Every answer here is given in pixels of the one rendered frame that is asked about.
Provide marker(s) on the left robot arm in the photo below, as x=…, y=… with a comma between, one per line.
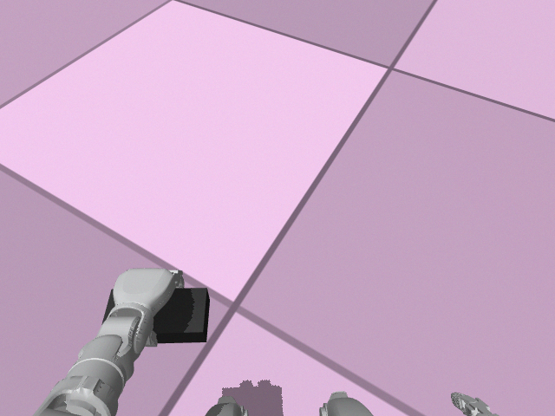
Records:
x=95, y=382

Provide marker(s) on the carton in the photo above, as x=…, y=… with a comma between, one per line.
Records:
x=183, y=319

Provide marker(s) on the left robot hand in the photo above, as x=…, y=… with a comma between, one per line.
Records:
x=149, y=287

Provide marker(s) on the right robot hand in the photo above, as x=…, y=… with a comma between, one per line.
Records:
x=470, y=406

